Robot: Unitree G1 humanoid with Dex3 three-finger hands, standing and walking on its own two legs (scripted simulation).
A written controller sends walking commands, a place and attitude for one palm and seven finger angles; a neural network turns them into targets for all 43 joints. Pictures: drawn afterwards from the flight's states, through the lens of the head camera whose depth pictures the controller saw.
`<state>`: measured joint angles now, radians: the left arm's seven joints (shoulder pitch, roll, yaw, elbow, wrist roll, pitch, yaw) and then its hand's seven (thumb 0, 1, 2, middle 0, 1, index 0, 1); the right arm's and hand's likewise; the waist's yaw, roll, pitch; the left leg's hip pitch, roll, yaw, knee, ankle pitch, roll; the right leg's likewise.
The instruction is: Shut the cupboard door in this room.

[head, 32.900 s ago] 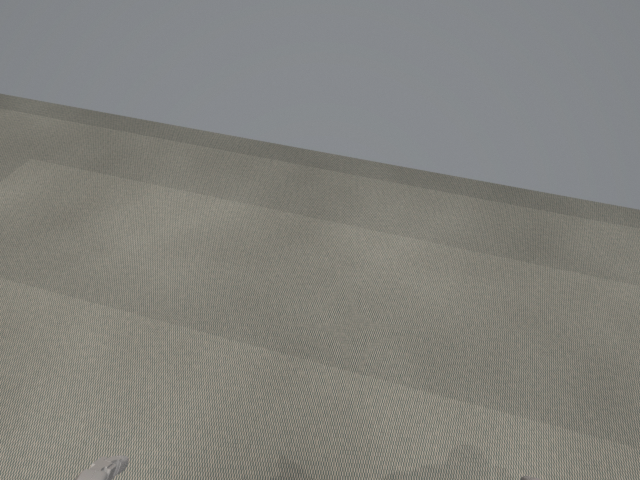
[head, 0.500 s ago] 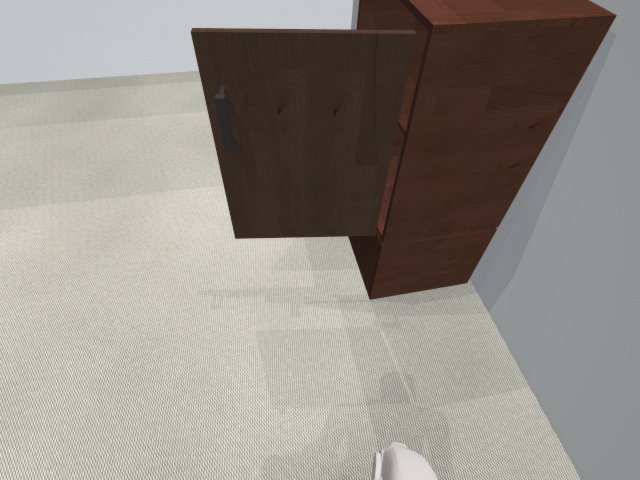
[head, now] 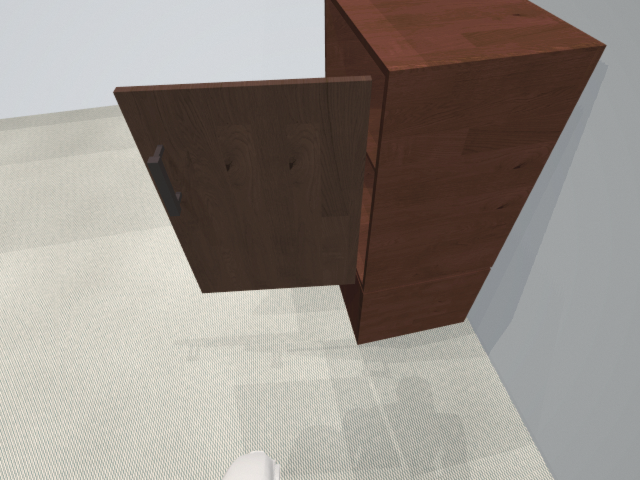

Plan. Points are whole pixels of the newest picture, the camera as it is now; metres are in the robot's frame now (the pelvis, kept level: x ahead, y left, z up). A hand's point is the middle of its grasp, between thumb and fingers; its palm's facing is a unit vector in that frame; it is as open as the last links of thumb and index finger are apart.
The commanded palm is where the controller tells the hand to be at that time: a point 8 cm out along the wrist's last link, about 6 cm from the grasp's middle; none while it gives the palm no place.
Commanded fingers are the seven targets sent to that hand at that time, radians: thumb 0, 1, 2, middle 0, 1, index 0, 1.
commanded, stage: take the last steps up to it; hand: left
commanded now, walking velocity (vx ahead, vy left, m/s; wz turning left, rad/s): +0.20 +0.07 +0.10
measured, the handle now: (167, 181) +0.62 +0.33 +0.00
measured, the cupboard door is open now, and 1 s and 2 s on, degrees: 81 81 81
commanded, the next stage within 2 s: come to a stop and stand still in 0.12 s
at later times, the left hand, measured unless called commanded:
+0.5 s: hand out of the picture +0.10 +0.23 -0.18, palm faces +0.08 -0.98 -0.20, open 7.4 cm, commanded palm none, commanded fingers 0.00 0.90 0.90 -0.20 -0.30 -0.20 -0.30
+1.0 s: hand out of the picture +0.14 +0.17 -0.16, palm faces +0.07 -0.96 -0.26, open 7.3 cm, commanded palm none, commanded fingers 0.00 0.90 0.90 -0.20 -0.30 -0.20 -0.30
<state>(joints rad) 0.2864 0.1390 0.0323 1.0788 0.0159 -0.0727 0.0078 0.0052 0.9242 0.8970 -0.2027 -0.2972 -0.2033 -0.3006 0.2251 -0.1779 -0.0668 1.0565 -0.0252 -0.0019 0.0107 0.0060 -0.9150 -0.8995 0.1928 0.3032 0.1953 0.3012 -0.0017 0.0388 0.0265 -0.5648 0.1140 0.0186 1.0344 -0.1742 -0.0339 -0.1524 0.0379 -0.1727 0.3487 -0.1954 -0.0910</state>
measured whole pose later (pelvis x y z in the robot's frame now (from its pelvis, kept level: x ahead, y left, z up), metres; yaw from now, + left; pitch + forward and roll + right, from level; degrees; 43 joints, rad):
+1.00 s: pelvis +0.09 -0.01 +0.00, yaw +1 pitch +0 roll +2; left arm 0.21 0.15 0.03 0.99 0.02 0.00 0.03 0.01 0.91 0.90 -0.21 -0.30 -0.21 -0.30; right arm 0.23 -0.23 -0.07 1.06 -0.01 0.07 0.00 0.01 -0.91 -0.90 0.19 0.30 0.20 0.30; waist 0.02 0.02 0.07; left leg -0.36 0.01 0.01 0.93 -0.40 -0.05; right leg -0.25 -0.07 -0.07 0.47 -0.22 -0.01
